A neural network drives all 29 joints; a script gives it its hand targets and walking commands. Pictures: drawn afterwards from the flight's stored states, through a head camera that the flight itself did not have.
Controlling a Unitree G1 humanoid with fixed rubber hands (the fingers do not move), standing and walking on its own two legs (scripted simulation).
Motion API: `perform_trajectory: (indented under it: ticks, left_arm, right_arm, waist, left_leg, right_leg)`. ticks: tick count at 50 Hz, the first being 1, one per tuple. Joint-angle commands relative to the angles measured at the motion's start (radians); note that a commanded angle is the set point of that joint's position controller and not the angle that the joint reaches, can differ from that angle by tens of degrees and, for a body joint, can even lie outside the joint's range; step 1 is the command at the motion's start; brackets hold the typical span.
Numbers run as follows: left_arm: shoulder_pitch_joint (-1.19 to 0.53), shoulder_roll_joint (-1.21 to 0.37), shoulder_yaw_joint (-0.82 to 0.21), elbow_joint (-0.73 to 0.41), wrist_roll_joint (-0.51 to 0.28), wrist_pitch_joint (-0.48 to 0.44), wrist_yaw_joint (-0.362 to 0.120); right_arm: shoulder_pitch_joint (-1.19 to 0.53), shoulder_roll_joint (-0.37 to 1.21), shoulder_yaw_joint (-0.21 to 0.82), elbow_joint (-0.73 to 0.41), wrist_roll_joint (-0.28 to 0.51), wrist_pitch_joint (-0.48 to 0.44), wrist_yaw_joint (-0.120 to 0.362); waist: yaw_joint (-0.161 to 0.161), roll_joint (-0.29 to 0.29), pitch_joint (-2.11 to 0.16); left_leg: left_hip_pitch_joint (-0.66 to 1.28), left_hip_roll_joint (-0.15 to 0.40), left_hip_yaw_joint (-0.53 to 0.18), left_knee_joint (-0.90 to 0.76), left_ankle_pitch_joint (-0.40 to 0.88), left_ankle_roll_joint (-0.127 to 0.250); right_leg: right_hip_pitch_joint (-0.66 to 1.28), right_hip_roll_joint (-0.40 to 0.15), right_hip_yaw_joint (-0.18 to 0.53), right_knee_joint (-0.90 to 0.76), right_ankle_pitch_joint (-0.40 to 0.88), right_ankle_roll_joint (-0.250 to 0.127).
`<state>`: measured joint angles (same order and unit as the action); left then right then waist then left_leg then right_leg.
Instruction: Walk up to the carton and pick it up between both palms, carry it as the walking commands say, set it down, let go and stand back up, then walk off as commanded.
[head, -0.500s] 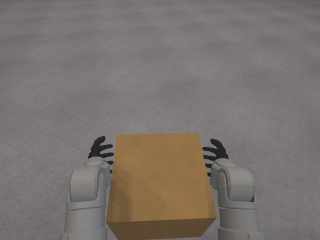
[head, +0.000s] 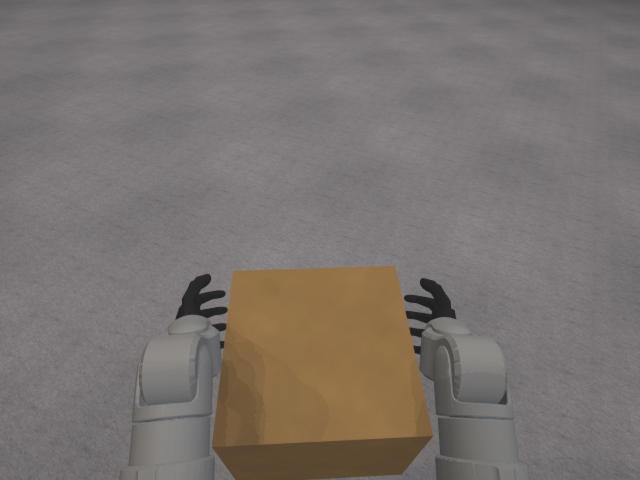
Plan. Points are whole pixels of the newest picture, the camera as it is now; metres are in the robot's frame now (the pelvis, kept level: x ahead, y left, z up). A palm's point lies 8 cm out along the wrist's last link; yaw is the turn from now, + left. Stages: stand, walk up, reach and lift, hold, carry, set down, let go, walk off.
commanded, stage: carry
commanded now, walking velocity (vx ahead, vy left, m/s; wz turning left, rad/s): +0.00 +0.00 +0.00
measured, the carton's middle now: (317, 373) +0.29 +0.00 +0.00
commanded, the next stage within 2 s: none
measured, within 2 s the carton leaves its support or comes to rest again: neither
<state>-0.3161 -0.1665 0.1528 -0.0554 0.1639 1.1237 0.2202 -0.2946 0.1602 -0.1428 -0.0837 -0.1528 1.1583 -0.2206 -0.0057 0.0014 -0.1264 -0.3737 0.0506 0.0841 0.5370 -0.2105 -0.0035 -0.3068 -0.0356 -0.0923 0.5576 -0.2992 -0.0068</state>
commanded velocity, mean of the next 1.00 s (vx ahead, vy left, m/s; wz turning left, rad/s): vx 0.14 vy -0.06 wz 0.00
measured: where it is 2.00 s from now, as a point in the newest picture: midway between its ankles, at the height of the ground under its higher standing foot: outside the picture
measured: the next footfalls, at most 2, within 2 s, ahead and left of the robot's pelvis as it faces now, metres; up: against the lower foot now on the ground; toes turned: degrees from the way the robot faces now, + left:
left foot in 0.48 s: +0.13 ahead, +0.08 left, +0.00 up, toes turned +12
right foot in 0.62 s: +0.10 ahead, -0.14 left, +0.00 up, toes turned -10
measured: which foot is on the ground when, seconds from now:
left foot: down 0.00-0.32, up 0.34-0.46, down 0.48-0.96, up 0.98-1.00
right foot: down 0.00-0.52, up 0.54-0.60, down 0.62-0.84, up 0.86-0.94, down 0.96-1.00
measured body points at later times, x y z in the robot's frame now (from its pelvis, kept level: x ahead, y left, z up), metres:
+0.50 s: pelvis +0.09 -0.04 +0.00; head +0.08 -0.03 +0.45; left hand +0.40 +0.11 +0.08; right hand +0.39 -0.19 +0.08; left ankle +0.09 +0.07 -0.73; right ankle -0.01 -0.11 -0.73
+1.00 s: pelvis +0.22 -0.08 +0.01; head +0.25 -0.10 +0.46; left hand +0.55 +0.05 +0.09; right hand +0.53 -0.25 +0.08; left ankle +0.12 +0.06 -0.70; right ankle +0.21 -0.15 -0.73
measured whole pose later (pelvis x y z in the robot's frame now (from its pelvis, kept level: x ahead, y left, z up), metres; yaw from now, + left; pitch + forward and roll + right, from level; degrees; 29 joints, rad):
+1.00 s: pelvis +0.22 -0.08 +0.01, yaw -1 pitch +4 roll +2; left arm -0.36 -0.18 0.16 -0.17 0.16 1.15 0.20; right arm -0.33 0.17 -0.17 -0.21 -0.18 1.19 -0.18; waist -0.01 0.00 -0.04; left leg -0.22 0.07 0.13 0.65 -0.37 -0.02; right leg -0.27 -0.04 -0.16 0.45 -0.21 -0.04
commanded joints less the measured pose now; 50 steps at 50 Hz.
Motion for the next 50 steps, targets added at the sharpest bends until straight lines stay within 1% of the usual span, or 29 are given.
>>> perform_trajectory:
  ticks: [1, 3, 6, 12, 14, 16, 17, 18, 20, 23, 24, 25, 27, 28, 31, 33, 34, 36, 38, 40, 41, 42, 43, 44, 45, 47, 48, 49, 50]
  left_arm:
    - [-0.449, -1.012, -0.621, -0.004, -0.418, 0.013, -0.402]
    - [-0.471, -1.025, -0.665, -0.077, -0.455, 0.023, -0.402]
    - [-0.495, -1.022, -0.682, -0.085, -0.471, 0.067, -0.403]
    - [-0.510, -1.034, -0.680, -0.046, -0.478, 0.104, -0.413]
    - [-0.518, -1.049, -0.678, -0.028, -0.483, 0.105, -0.416]
    - [-0.506, -1.063, -0.670, -0.010, -0.481, 0.102, -0.417]
    - [-0.488, -1.064, -0.652, 0.003, -0.473, 0.099, -0.416]
    - [-0.484, -1.061, -0.637, 0.005, -0.465, 0.100, -0.413]
    - [-0.485, -1.059, -0.635, -0.025, -0.462, 0.098, -0.405]
    - [-0.475, -1.042, -0.641, -0.055, -0.467, 0.090, -0.399]
    - [-0.478, -1.030, -0.643, -0.064, -0.466, 0.090, -0.399]
    - [-0.486, -1.022, -0.654, -0.088, -0.474, 0.094, -0.399]
    - [-0.517, -1.017, -0.686, -0.123, -0.479, 0.098, -0.402]
    - [-0.519, -1.021, -0.682, -0.116, -0.480, 0.096, -0.404]
    - [-0.506, -1.040, -0.699, -0.151, -0.500, 0.094, -0.404]
    - [-0.477, -1.029, -0.666, -0.126, -0.481, 0.091, -0.404]
    - [-0.465, -1.028, -0.666, -0.123, -0.479, 0.091, -0.402]
    - [-0.433, -1.022, -0.655, -0.113, -0.463, 0.094, -0.397]
    - [-0.416, -1.012, -0.656, -0.139, -0.458, 0.091, -0.393]
    - [-0.436, -1.008, -0.671, -0.188, -0.467, 0.085, -0.389]
    - [-0.438, -1.008, -0.674, -0.198, -0.469, 0.084, -0.389]
    - [-0.448, -1.006, -0.680, -0.213, -0.471, 0.084, -0.389]
    - [-0.465, -1.016, -0.690, -0.222, -0.476, 0.087, -0.393]
    - [-0.454, -1.024, -0.687, -0.216, -0.480, 0.087, -0.392]
    - [-0.437, -1.023, -0.698, -0.228, -0.489, 0.093, -0.393]
    - [-0.403, -1.026, -0.706, -0.212, -0.490, 0.102, -0.397]
    - [-0.351, -1.023, -0.676, -0.158, -0.478, 0.099, -0.400]
    - [-0.258, -0.942, -0.448, 0.218, -0.275, 0.035, -0.400]
    - [-0.368, -1.016, -0.671, -0.177, -0.446, 0.040, -0.400]
  right_arm:
    - [-0.531, 0.988, 0.622, -0.059, 0.429, -0.022, 0.399]
    - [-0.550, 1.005, 0.666, -0.130, 0.466, -0.012, 0.398]
    - [-0.574, 0.998, 0.661, -0.135, 0.469, 0.027, 0.396]
    - [-0.539, 1.012, 0.634, -0.068, 0.457, 0.060, 0.401]
    - [-0.561, 1.018, 0.635, -0.060, 0.454, 0.063, 0.404]
    - [-0.594, 1.028, 0.643, -0.067, 0.456, 0.064, 0.408]
    - [-0.613, 1.029, 0.648, -0.080, 0.459, 0.066, 0.411]
    - [-0.632, 1.025, 0.651, -0.081, 0.468, 0.070, 0.415]
    - [-0.606, 1.036, 0.643, -0.068, 0.481, 0.064, 0.417]
    - [-0.606, 1.054, 0.658, -0.090, 0.497, 0.054, 0.408]
    - [-0.604, 1.053, 0.666, -0.102, 0.496, 0.053, 0.406]
    - [-0.574, 1.037, 0.657, -0.099, 0.485, 0.049, 0.403]
    - [-0.517, 1.041, 0.635, -0.075, 0.473, 0.042, 0.398]
    - [-0.520, 1.041, 0.635, -0.099, 0.470, 0.042, 0.395]
    - [-0.542, 1.030, 0.645, -0.168, 0.471, 0.042, 0.388]
    - [-0.538, 1.038, 0.668, -0.174, 0.464, 0.050, 0.386]
    - [-0.541, 1.039, 0.677, -0.182, 0.468, 0.050, 0.386]
    - [-0.546, 1.028, 0.688, -0.187, 0.476, 0.055, 0.390]
    - [-0.547, 1.037, 0.702, -0.197, 0.488, 0.056, 0.394]
    - [-0.545, 1.046, 0.706, -0.208, 0.495, 0.053, 0.397]
    - [-0.519, 1.040, 0.693, -0.195, 0.487, 0.052, 0.397]
    - [-0.493, 1.033, 0.678, -0.184, 0.481, 0.049, 0.394]
    - [-0.460, 1.038, 0.673, -0.190, 0.471, 0.049, 0.390]
    - [-0.461, 1.027, 0.670, -0.223, 0.461, 0.053, 0.387]
    - [-0.456, 1.026, 0.664, -0.242, 0.452, 0.058, 0.384]
    - [-0.444, 0.997, 0.656, -0.245, 0.451, 0.062, 0.383]
    - [-0.426, 1.001, 0.665, -0.212, 0.446, 0.064, 0.385]
    - [-0.341, 0.923, 0.470, 0.158, 0.276, 0.014, 0.393]
    - [-0.424, 1.009, 0.708, -0.220, 0.458, 0.022, 0.396]
  waist:
    - [0.000, -0.002, -0.235]
    - [0.002, -0.011, -0.238]
    - [0.011, 0.010, -0.162]
    - [-0.003, 0.153, -0.144]
    - [0.001, 0.102, -0.130]
    - [0.014, -0.104, -0.135]
    - [0.019, -0.192, -0.107]
    - [0.019, -0.198, -0.066]
    - [0.021, -0.107, -0.100]
    - [0.005, -0.126, -0.219]
    - [-0.006, -0.122, -0.251]
    - [-0.008, 0.013, -0.305]
    - [-0.007, 0.233, -0.260]
    - [-0.006, 0.176, -0.237]
    - [0.009, 0.123, -0.305]
    - [0.008, -0.077, -0.301]
    - [0.008, -0.137, -0.284]
    - [0.017, -0.200, -0.243]
    - [0.016, -0.173, -0.273]
    - [-0.003, -0.089, -0.321]
    - [-0.016, 0.001, -0.323]
    - [-0.023, 0.187, -0.291]
    - [-0.030, 0.241, -0.231]
    - [-0.031, 0.187, -0.218]
    - [-0.021, 0.156, -0.247]
    - [0.005, 0.072, -0.304]
    - [0.019, -0.063, -0.317]
    - [0.021, -0.207, -0.312]
    - [0.013, -0.199, -0.276]
  left_leg:
    - [0.132, 0.081, -0.074, -0.058, 0.167, 0.029]
    - [0.146, 0.095, -0.072, -0.084, 0.091, 0.024]
    - [0.113, 0.115, -0.121, -0.184, -0.347, 0.037]
    - [0.230, 0.259, -0.276, -0.297, -0.398, 0.095]
    - [0.141, 0.218, -0.186, -0.242, -0.337, 0.067]
    - [-0.048, 0.086, 0.016, 0.021, -0.214, -0.012]
    - [-0.170, 0.032, 0.124, 0.140, -0.190, -0.042]
    - [-0.248, 0.025, 0.121, 0.180, -0.237, -0.043]
    - [-0.242, 0.012, 0.106, 0.135, -0.248, -0.024]
    - [0.089, -0.007, 0.135, -0.103, 0.066, 0.015]
    - [0.269, 0.050, 0.075, -0.135, 0.187, 0.032]
    - [0.461, 0.183, -0.098, -0.070, 0.526, 0.092]
    - [0.637, 0.329, -0.218, -0.090, 0.965, 0.195]
    - [0.633, 0.320, -0.176, -0.082, 0.972, 0.187]
    - [0.400, 0.183, 0.028, -0.002, 0.670, 0.024]
    - [0.203, 0.098, 0.099, 0.102, 0.377, -0.030]
    - [0.091, 0.069, 0.109, 0.119, 0.213, -0.041]
    - [-0.076, -0.008, 0.130, 0.049, -0.113, -0.033]
    - [0.010, -0.036, 0.152, -0.079, 0.011, -0.019]
    - [0.330, -0.019, 0.149, -0.159, 0.450, -0.001]
    - [0.538, 0.030, 0.107, -0.130, 0.783, 0.021]
    - [0.814, 0.140, -0.009, -0.023, 1.271, 0.081]
    - [0.946, 0.230, -0.119, 0.004, 1.476, 0.151]
    - [0.939, 0.262, -0.144, 0.018, 1.402, 0.152]
    - [0.813, 0.232, -0.082, 0.033, 1.175, 0.107]
    - [0.296, 0.105, 0.054, 0.095, 0.579, 0.010]
    - [0.040, 0.044, 0.082, 0.184, 0.167, -0.013]
    - [-0.055, -0.019, 0.041, 0.231, -0.286, -0.017]
    - [-0.068, -0.010, 0.007, 0.197, -0.350, -0.001]
  right_leg:
    - [0.049, -0.092, 0.081, -0.094, 0.157, -0.015]
    - [0.048, -0.086, 0.070, -0.122, 0.072, -0.011]
    - [0.013, -0.059, 0.072, -0.167, -0.272, -0.025]
    - [-0.058, -0.001, -0.039, -0.074, -0.122, 0.000]
    - [0.060, -0.014, -0.017, -0.182, -0.103, -0.014]
    - [0.239, -0.150, 0.208, -0.324, -0.220, -0.075]
    - [0.317, -0.214, 0.280, -0.362, -0.167, -0.112]
    - [0.358, -0.245, 0.304, -0.329, 0.097, -0.143]
    - [0.437, -0.229, 0.208, -0.209, 0.605, -0.160]
    - [0.371, -0.146, 0.013, -0.054, 0.759, -0.074]
    - [0.247, -0.134, -0.007, 0.011, 0.723, -0.029]
    - [0.072, -0.093, -0.028, 0.131, 0.579, 0.026]
    - [-0.195, -0.007, -0.022, 0.148, -0.171, 0.048]
    - [-0.193, -0.022, 0.011, 0.033, -0.268, 0.037]
    - [0.174, -0.056, -0.018, -0.183, 0.271, 0.033]
    - [0.339, -0.167, 0.069, -0.065, 0.994, -0.008]
    - [0.425, -0.197, 0.076, -0.035, 1.197, -0.027]
    - [0.560, -0.216, 0.093, -0.007, 1.384, -0.068]
    - [0.561, -0.192, 0.049, 0.055, 1.445, -0.052]
    - [0.341, -0.133, -0.020, 0.174, 1.245, 0.010]
    - [0.118, -0.087, -0.049, 0.256, 0.932, 0.039]
    - [-0.231, -0.005, -0.092, 0.261, 0.228, 0.066]
    - [-0.451, 0.035, -0.078, 0.143, -0.321, 0.070]
    - [-0.443, 0.005, -0.020, -0.007, -0.328, 0.057]
    - [-0.265, -0.005, -0.017, -0.189, -0.125, 0.047]
    - [0.342, -0.027, -0.050, -0.288, 0.477, 0.019]
    - [0.535, -0.163, 0.059, -0.145, 0.981, -0.028]
    - [0.538, -0.275, 0.180, -0.035, 1.430, -0.120]
    - [0.522, -0.292, 0.162, -0.014, 1.421, -0.142]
